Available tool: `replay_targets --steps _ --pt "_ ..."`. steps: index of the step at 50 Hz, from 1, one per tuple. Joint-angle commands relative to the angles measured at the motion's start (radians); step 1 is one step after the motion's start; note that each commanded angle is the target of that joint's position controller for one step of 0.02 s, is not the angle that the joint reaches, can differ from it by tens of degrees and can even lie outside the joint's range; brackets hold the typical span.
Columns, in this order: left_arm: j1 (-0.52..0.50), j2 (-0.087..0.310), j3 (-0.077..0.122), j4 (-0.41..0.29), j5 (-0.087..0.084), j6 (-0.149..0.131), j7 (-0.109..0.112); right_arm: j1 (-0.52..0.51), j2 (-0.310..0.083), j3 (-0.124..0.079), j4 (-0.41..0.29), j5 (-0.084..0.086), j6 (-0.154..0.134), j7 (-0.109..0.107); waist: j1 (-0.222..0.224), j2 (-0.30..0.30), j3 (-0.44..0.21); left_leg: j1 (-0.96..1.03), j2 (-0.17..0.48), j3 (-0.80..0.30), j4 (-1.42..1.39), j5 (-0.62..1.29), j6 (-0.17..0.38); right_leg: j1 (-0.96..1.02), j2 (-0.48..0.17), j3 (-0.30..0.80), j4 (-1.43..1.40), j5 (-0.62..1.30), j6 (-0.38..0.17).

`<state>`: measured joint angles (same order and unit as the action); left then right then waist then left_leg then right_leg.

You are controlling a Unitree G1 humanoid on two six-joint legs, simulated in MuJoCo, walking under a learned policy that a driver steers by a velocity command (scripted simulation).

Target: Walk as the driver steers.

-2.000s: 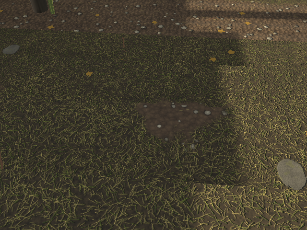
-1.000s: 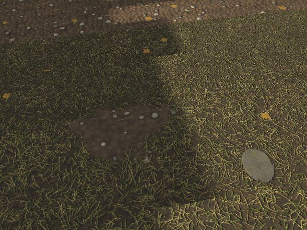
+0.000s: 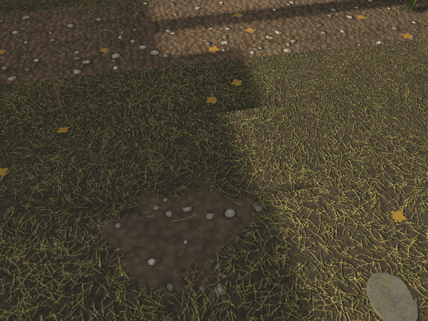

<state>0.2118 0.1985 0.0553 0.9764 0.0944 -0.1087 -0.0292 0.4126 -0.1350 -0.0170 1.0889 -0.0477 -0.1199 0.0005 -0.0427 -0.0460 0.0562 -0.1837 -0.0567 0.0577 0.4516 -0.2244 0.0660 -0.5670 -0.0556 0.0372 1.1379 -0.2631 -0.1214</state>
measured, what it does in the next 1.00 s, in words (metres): goes down: right foot, then left foot 0.17 m lower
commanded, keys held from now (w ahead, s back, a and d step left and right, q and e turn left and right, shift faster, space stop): w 1.00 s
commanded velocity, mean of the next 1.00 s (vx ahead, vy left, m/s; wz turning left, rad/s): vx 0.49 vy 0.00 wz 0.00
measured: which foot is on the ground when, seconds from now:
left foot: down 0.00-0.30, up 0.32-0.74, down 0.76-1.00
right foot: up 0.00-0.24, down 0.26-0.80, up 0.82-1.00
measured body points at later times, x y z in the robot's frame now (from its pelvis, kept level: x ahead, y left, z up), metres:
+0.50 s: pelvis +0.25 -0.05 -0.01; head +0.26 -0.05 +0.44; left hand +0.19 +0.16 -0.16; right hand +0.39 -0.28 -0.14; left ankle +0.35 +0.09 -0.68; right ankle +0.20 -0.14 -0.74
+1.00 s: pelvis +0.58 -0.01 -0.16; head +0.59 -0.01 +0.29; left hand +0.66 +0.23 -0.30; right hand +0.54 -0.24 -0.31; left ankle +0.55 +0.08 -0.90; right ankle +0.67 -0.15 -0.84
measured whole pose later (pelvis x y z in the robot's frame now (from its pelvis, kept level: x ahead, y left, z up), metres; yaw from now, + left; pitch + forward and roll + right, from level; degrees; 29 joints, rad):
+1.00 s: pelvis +0.58 -0.01 -0.16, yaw +0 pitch +1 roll +3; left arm 0.25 0.21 0.01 0.93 0.09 -0.08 -0.05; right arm 0.44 -0.20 -0.02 1.00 -0.06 -0.09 0.04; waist -0.02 -0.04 0.01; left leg -0.13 -0.08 0.10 0.34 -0.23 0.07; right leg -0.66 -0.12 0.02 0.99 -0.17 -0.07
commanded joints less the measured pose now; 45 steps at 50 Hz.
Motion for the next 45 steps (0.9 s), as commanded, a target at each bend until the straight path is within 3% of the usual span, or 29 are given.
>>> replay_targets --steps 1,5,6,7,10,11,12,13,14,15,16,17,19,21,23,24,26,28,31,36,37,38,39,40,41,42,43,44,45 --pt "0.017 -0.038 -0.02 -0.056 -0.015 0.015 -0.013 -0.062 -0.032 0.01 -0.059 -0.017 -0.038 -0.001 0.047 0.075 0.049 -0.11 0.258 -0.252 -0.341 0.028 0.183 -0.044 -0.072 0.027 -0.182 0.215 0.03" --pt "-0.111 0.0 -0.018 -0.128 -0.018 0.031 -0.035 0.029 -0.087 0.013 -0.036 -0.035 -0.026 0.06 0.032 0.126 0.024 -0.3 0.194 -0.112 -0.305 0.121 0.167 0.192 -0.01 -0.063 -0.295 0.415 0.089" --pt "0.025 0.019 -0.012 -0.09 0.007 0.032 -0.04 0.039 -0.104 0.013 -0.039 -0.068 -0.025 0.066 0.078 0.132 0.018 -0.343 0.211 -0.104 -0.25 0.196 0.155 0.287 -0.006 -0.079 -0.105 0.437 0.088" --pt "0.038 0.049 -0.001 -0.099 0.007 0.03 -0.041 0.036 -0.098 0.016 -0.043 -0.071 -0.028 0.066 0.089 0.107 0.032 -0.285 0.237 -0.118 -0.213 0.219 0.154 0.233 -0.021 -0.045 -0.099 0.37 0.082" --pt "-0.171 0.088 0.018 -0.197 -0.021 0.025 -0.007 0.11 -0.128 0.009 -0.021 -0.02 -0.031 0.041 0.014 0.107 0.053 0.124 0.321 -0.213 -0.122 0.306 0.169 -0.007 -0.041 -0.019 -0.35 0.085 0.077" --pt "-0.259 0.079 0.018 -0.226 -0.03 0.022 0.0 0.174 -0.158 -0.01 0.003 0.029 -0.02 0.03 -0.039 0.092 0.058 0.22 0.323 -0.225 -0.099 0.261 0.188 -0.027 -0.003 -0.095 -0.536 -0.102 0.081" --pt "-0.186 0.037 0.011 -0.221 -0.036 0.016 0.005 0.173 -0.182 -0.015 0.0 -0.013 -0.01 0.029 0.003 0.153 0.034 0.184 0.342 -0.232 -0.047 0.444 0.187 0.118 0.008 -0.102 -0.473 0.017 0.064" --pt "-0.025 0.068 0.031 -0.173 -0.046 0.004 0.007 0.107 -0.187 -0.027 -0.012 -0.027 -0.004 0.038 0.077 0.116 -0.007 0.115 0.293 -0.179 0.104 0.569 0.169 0.294 0.042 -0.127 -0.541 0.089 0.036" --pt "0.169 0.116 0.054 -0.107 -0.054 -0.016 0.012 0.122 -0.133 -0.021 -0.027 -0.041 -0.01 0.049 0.127 0.024 -0.163 -0.026 0.189 -0.102 0.378 0.573 0.126 0.62 0.046 -0.115 -0.509 0.153 -0.046" --pt "0.291 0.172 0.056 -0.097 -0.042 -0.022 0.019 0.224 -0.018 0.009 -0.038 -0.046 -0.02 0.059 0.123 -0.243 -0.355 -0.416 0.007 -0.035 0.737 -0.072 0.006 1.017 -0.183 0.271 -0.587 0.373 -0.311" --pt "0.474 0.095 0.037 -0.025 0.014 -0.025 0.005 -0.043 -0.047 -0.005 -0.139 -0.014 -0.031 0.083 0.277 -0.17 -0.191 -0.73 -0.078 -0.132 0.987 -0.39 0.037 0.975 -0.284 0.599 -0.809 0.133 -0.339" --pt "0.408 0.106 0.041 -0.01 0.018 -0.043 0.001 -0.209 -0.089 -0.028 -0.212 0.008 -0.027 0.071 0.24 -0.042 0.029 -0.843 -0.01 -0.227 0.978 -0.261 0.074 0.777 -0.302 0.551 -0.835 -0.004 -0.269" --pt "0.235 0.0 -0.002 -0.031 -0.024 -0.031 -0.012 -0.162 -0.11 -0.042 -0.198 -0.021 -0.004 0.038 0.104 0.076 0.02 -0.682 0.09 -0.225 0.915 -0.081 0.072 0.514 -0.267 0.368 -0.795 0.082 -0.244" --pt "0.172 -0.052 -0.023 -0.034 -0.019 -0.022 -0.007 -0.149 0.006 -0.014 -0.201 -0.065 0.031 0.025 0.033 0.064 0.05 -0.602 0.153 -0.227 0.734 0.051 0.058 0.355 -0.209 0.225 -0.828 0.11 -0.174" --pt "0.165 -0.06 -0.027 -0.029 -0.011 -0.028 0.012 -0.123 0.013 0.0 -0.204 -0.077 0.053 0.042 0.017 0.015 0.004 -0.506 0.152 -0.153 0.642 0.233 0.043 0.255 -0.124 0.107 -0.782 0.111 -0.13" --pt "0.136 -0.093 -0.046 -0.052 0.003 -0.045 0.032 -0.152 -0.006 0.001 -0.221 -0.085 0.038 0.056 0.024 0.054 -0.013 -0.477 0.162 -0.174 0.451 0.495 0.033 0.209 -0.059 0.04 -0.721 0.105 -0.092" --pt "0.208 -0.012 -0.038 -0.04 0.001 -0.054 0.047 -0.223 -0.059 -0.004 -0.258 -0.054 0.024 0.064 0.081 0.047 -0.046 -0.342 0.136 -0.078 0.237 0.824 -0.007 0.078 0.003 -0.028 -0.624 0.009 -0.071" --pt "0.329 0.006 -0.047 0.005 0.01 -0.045 0.024 -0.279 -0.072 -0.001 -0.291 -0.049 0.043 0.063 0.094 0.023 0.019 -0.221 0.13 -0.043 0.227 0.804 -0.023 -0.048 -0.043 0.036 -0.614 -0.116 -0.098" --pt "0.501 -0.027 -0.074 0.066 -0.023 -0.053 0.013 -0.45 -0.107 -0.001 -0.36 -0.066 0.072 0.051 0.158 0.045 0.101 -0.48 0.172 -0.109 0.092 0.628 -0.031 0.26 -0.138 0.211 -0.521 -0.17 -0.144" --pt "0.574 0.02 -0.076 0.106 -0.056 0.0 0.03 -0.513 -0.107 0.014 -0.34 -0.061 0.061 0.055 0.203 0.042 0.126 -0.299 0.182 -0.066 -0.154 0.588 -0.019 0.361 -0.09 0.232 -0.394 -0.096 -0.093" --pt "0.568 0.024 -0.073 0.111 -0.05 0.01 0.025 -0.455 -0.138 0.001 -0.313 -0.052 0.058 0.05 0.173 0.069 0.113 -0.19 0.173 -0.042 -0.191 0.564 -0.014 0.352 -0.073 0.216 -0.325 -0.03 -0.08" --pt "0.485 0.057 -0.067 0.104 -0.026 0.025 0.002 -0.232 -0.176 -0.019 -0.243 -0.038 0.055 0.045 0.047 0.095 0.074 0.053 0.184 -0.032 -0.253 0.659 0.015 0.271 -0.066 0.185 -0.139 0.056 -0.047" --pt "0.492 0.093 -0.053 0.096 0.002 0.027 -0.038 0.021 -0.282 -0.064 -0.173 -0.013 0.031 0.036 -0.043 0.171 -0.077 0.467 0.174 0.03 -0.106 0.773 0.072 0.101 0.024 0.053 0.093 0.259 0.028" --pt "0.657 -0.06 -0.088 0.126 0.004 0.026 -0.066 0.278 -0.323 -0.076 -0.131 -0.012 0.035 0.06 -0.064 0.333 -0.465 1.062 0.377 -0.159 0.295 1.304 0.337 -0.166 0.138 0.022 0.568 -0.36 0.124" --pt "0.519 -0.014 -0.087 0.07 -0.033 0.024 -0.081 0.392 -0.282 -0.078 -0.076 -0.053 0.049 0.073 -0.164 0.221 -0.48 1.097 0.464 -0.296 0.261 1.16 0.363 -0.338 0.157 0.042 0.817 -0.594 0.124" --pt "0.334 0.01 -0.071 -0.013 -0.046 0.012 -0.086 0.336 -0.282 -0.081 -0.08 -0.065 0.064 0.056 -0.171 0.114 -0.286 0.946 0.45 -0.354 0.108 0.735 0.296 -0.53 0.122 0.05 0.756 -0.474 0.115" --pt "0.215 0.034 -0.057 -0.066 -0.049 0.002 -0.07 0.163 -0.303 -0.085 -0.113 -0.028 0.068 0.052 -0.102 0.096 -0.09 0.624 0.432 -0.397 -0.067 0.203 0.27 -0.59 0.032 0.005 0.667 -0.333 0.09" --pt "0.198 0.082 -0.04 -0.069 -0.031 -0.01 -0.047 0.03 -0.249 -0.066 -0.159 -0.024 0.069 0.056 -0.048 0.062 -0.031 0.38 0.425 -0.369 -0.13 0.148 0.279 -0.485 -0.015 0.014 0.581 -0.258 0.069" --pt "0.175 0.025 -0.054 -0.074 -0.003 -0.015 -0.019 -0.054 -0.103 -0.014 -0.193 -0.034 0.043 0.045 0.028 0.013 -0.009 0.167 0.403 -0.326 -0.205 0.212 0.268 -0.344 -0.087 0.076 0.294 -0.02 0.035"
